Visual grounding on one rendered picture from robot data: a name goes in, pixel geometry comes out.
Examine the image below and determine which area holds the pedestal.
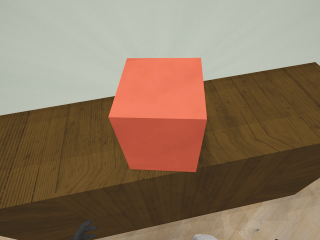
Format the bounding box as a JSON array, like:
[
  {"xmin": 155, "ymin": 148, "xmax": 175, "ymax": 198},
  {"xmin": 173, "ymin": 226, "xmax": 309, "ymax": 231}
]
[{"xmin": 0, "ymin": 62, "xmax": 320, "ymax": 240}]

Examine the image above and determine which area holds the carton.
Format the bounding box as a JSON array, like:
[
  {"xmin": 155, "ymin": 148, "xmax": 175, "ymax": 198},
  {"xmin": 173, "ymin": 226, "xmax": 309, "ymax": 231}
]
[{"xmin": 108, "ymin": 58, "xmax": 207, "ymax": 172}]

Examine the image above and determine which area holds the left robot hand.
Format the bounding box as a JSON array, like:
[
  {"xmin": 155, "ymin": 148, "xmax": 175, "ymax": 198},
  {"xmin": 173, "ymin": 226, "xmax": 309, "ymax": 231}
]
[{"xmin": 71, "ymin": 220, "xmax": 98, "ymax": 240}]

